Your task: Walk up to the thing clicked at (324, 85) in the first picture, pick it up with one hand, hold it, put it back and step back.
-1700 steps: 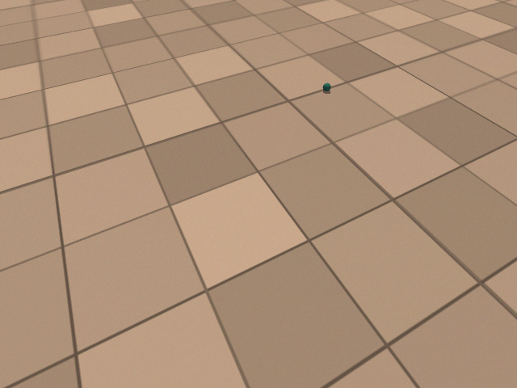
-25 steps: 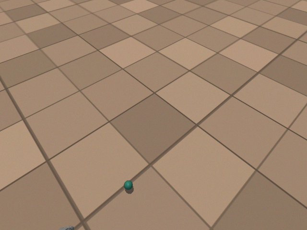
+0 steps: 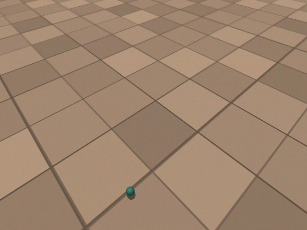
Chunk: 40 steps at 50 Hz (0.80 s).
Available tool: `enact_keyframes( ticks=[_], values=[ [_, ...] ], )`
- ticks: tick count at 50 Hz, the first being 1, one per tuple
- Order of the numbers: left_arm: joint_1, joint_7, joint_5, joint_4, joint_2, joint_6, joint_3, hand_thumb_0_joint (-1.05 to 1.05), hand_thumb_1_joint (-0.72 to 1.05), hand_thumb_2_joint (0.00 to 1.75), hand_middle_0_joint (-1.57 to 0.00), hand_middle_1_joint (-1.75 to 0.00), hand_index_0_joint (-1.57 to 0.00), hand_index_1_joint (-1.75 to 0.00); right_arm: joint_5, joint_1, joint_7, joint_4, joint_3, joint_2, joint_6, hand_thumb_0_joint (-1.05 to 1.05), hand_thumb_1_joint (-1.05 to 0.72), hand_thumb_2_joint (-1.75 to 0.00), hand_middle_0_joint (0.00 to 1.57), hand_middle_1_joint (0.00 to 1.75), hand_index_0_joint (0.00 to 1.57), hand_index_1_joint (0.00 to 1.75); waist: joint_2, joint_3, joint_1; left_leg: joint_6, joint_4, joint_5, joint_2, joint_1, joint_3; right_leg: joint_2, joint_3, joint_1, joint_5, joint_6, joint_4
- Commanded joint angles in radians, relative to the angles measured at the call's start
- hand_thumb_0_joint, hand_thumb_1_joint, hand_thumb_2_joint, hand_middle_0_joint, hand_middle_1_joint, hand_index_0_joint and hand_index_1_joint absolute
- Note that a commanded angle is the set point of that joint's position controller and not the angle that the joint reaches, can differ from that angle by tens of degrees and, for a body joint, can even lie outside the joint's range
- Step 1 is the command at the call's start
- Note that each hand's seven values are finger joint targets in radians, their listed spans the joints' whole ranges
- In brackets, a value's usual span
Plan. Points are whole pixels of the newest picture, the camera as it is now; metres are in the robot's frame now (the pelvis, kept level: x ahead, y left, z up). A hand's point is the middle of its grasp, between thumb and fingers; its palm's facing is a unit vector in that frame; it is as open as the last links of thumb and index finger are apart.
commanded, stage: stand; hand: left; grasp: from above
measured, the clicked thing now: (130, 191) +0.47 +0.21 -0.75
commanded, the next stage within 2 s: step back in 1.64 s
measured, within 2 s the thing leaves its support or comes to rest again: neither
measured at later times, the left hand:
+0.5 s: hand out of the picture +0.07 +0.23 -0.16, palm faces +0.02 -0.94 -0.33, open 7.4 cm
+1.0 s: hand out of the picture +0.08 +0.22 -0.16, palm faces +0.00 -0.94 -0.33, open 7.4 cm
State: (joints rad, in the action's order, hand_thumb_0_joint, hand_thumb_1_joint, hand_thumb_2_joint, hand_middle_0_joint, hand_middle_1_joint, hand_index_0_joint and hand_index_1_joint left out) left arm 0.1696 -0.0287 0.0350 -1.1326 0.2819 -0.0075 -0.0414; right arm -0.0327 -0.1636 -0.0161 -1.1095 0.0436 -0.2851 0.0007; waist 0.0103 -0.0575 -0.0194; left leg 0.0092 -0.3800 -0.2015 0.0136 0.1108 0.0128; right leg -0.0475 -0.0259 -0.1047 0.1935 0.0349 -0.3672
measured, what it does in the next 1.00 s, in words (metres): stands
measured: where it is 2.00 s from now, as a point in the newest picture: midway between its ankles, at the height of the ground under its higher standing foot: outside the picture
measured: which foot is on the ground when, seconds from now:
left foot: down 0.00-1.00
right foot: down 0.00-1.00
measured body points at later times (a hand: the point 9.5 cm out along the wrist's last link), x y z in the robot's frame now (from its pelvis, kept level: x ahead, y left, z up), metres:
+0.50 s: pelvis +0.00 -0.01 +0.00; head +0.01 -0.02 +0.45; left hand +0.06 +0.28 -0.13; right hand +0.07 -0.30 -0.14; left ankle +0.01 +0.11 -0.75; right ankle +0.01 -0.14 -0.75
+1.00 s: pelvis +0.01 -0.02 +0.00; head +0.01 -0.03 +0.45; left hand +0.08 +0.27 -0.13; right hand +0.07 -0.31 -0.14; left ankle +0.01 +0.11 -0.75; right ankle +0.01 -0.14 -0.75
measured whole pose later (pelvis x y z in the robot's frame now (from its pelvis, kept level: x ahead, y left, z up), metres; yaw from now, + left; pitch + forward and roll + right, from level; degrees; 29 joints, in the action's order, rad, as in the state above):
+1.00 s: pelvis +0.01 -0.02 +0.00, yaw -1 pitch -3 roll +0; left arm 0.11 -0.01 0.02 -1.15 0.31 0.00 -0.03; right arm -0.02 -0.12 0.00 -1.14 0.02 -0.33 0.01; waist 0.01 -0.05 -0.01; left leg -0.02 -0.32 -0.18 -0.02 0.09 0.01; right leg -0.01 -0.03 -0.10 0.18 0.00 -0.32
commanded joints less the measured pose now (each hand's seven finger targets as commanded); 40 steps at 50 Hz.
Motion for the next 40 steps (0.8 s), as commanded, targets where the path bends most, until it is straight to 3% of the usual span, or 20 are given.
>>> enact_keyframes(
  ticks=[1, 7, 18, 24, 34, 36, 40],
  values=[
    [-0.03, -0.009, -0.006, 0.048, 0.19, 0.024, -0.028, 0.0, 0.9, 0.9, -0.2, -0.3, -0.2, -0.3, 0.004, 0.032, -0.012, 0.054, 0.03, -0.191, 0.017, 0.0, -0.9, -0.9, 0.2, 0.3, 0.2, 0.3, -0.013, -0.011, 0.008, 0.017, 0.108, -0.032, -0.099, 0.075, 0.105, -0.062, 0.076, -0.01, 0.032, -0.035, 0.085],
    [-0.04, -0.011, -0.009, 0.038, 0.194, 0.028, -0.027, 0.0, 0.9, 0.9, -0.2, -0.3, -0.2, -0.3, 0.008, 0.044, -0.014, 0.044, 0.023, -0.198, 0.026, 0.0, -0.9, -0.9, 0.2, 0.3, 0.2, 0.3, -0.006, 0.037, 0.009, 0.016, 0.088, 0.13, -0.114, 0.006, 0.096, -0.075, 0.079, 0.006, -0.091, -0.039, 0.073],
    [-0.065, -0.003, -0.016, 0.03, 0.212, 0.026, -0.026, 0.0, 0.9, 0.9, -0.2, -0.3, -0.2, -0.3, 0.01, 0.052, -0.014, 0.028, 0.011, -0.212, 0.025, 0.0, -0.9, -0.9, 0.2, 0.3, 0.2, 0.3, 0.002, 0.043, 0.012, 0.011, 0.109, 0.093, -0.118, 0.021, 0.085, -0.075, 0.086, 0.026, -0.083, -0.044, 0.079],
    [-0.07, -0.002, -0.016, 0.031, 0.214, 0.032, -0.024, 0.0, 0.9, 0.9, -0.2, -0.3, -0.2, -0.3, 0.012, 0.06, -0.011, 0.026, 0.01, -0.221, 0.028, 0.0, -0.9, -0.9, 0.2, 0.3, 0.2, 0.3, -0.017, 0.057, 0.011, 0.011, 0.094, 0.169, -0.125, -0.007, 0.08, -0.079, 0.089, 0.025, -0.138, -0.043, 0.084],
    [-0.086, 0.003, -0.019, 0.03, 0.225, 0.03, -0.025, 0.0, 0.9, 0.9, -0.2, -0.3, -0.2, -0.3, 0.013, 0.067, -0.007, 0.022, 0.005, -0.224, 0.027, 0.0, -0.9, -0.9, 0.2, 0.3, 0.2, 0.3, -0.009, 0.043, 0.015, 0.007, 0.12, 0.087, -0.123, 0.022, 0.078, -0.074, 0.09, 0.021, -0.075, -0.046, 0.096],
    [-0.083, 0.004, -0.017, 0.033, 0.222, 0.033, -0.023, 0.0, 0.9, 0.9, -0.2, -0.3, -0.2, -0.3, 0.015, 0.082, -0.007, 0.029, 0.006, -0.224, 0.03, 0.0, -0.9, -0.9, 0.2, 0.3, 0.2, 0.3, -0.018, 0.063, 0.012, 0.007, 0.101, 0.169, -0.132, -0.017, 0.08, -0.077, 0.087, 0.014, -0.136, -0.046, 0.086],
    [-0.09, 0.003, -0.018, 0.035, 0.226, 0.035, -0.024, 0.0, 0.9, 0.9, -0.2, -0.3, -0.2, -0.3, 0.014, 0.075, -0.007, 0.026, 0.007, -0.232, 0.028, 0.0, -0.9, -0.9, 0.2, 0.3, 0.2, 0.3, -0.019, 0.068, 0.017, 0.009, 0.094, 0.157, -0.132, -0.018, 0.074, -0.081, 0.092, 0.02, -0.143, -0.046, 0.093]
  ],
)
